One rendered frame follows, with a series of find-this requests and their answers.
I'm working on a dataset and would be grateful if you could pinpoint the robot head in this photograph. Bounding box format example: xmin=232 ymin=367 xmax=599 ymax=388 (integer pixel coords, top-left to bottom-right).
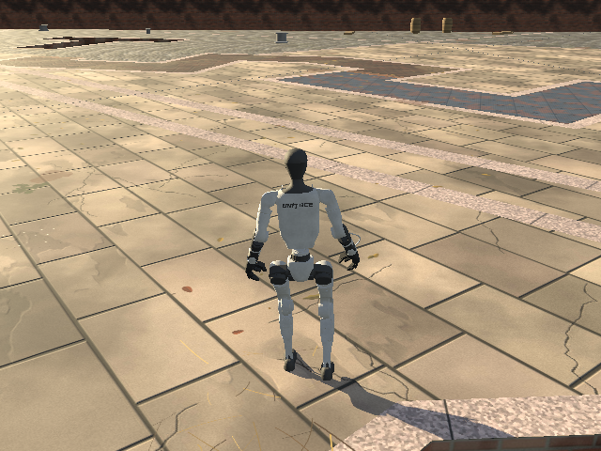
xmin=282 ymin=148 xmax=314 ymax=194

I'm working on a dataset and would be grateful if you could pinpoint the left robot upper arm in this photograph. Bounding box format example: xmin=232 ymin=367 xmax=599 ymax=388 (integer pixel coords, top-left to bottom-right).
xmin=254 ymin=190 xmax=278 ymax=243

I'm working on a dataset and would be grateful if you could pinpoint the robot left hand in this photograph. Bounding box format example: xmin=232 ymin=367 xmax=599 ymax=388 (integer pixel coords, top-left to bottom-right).
xmin=244 ymin=261 xmax=267 ymax=281

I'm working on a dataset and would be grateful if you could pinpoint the robot right forearm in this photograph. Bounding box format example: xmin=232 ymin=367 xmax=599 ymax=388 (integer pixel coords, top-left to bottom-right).
xmin=337 ymin=224 xmax=357 ymax=256

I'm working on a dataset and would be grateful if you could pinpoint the robot torso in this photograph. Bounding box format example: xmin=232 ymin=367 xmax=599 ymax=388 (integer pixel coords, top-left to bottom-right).
xmin=276 ymin=184 xmax=320 ymax=282

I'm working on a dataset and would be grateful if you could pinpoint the robot left forearm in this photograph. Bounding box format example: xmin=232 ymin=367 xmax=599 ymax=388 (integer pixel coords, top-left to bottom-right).
xmin=247 ymin=229 xmax=264 ymax=264

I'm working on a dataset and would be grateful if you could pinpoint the robot right hand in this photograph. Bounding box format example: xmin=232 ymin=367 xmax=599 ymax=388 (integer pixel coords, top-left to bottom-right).
xmin=338 ymin=251 xmax=360 ymax=271

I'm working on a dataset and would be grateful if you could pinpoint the right robot upper arm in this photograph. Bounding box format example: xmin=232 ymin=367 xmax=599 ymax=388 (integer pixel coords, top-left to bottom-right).
xmin=316 ymin=188 xmax=346 ymax=239

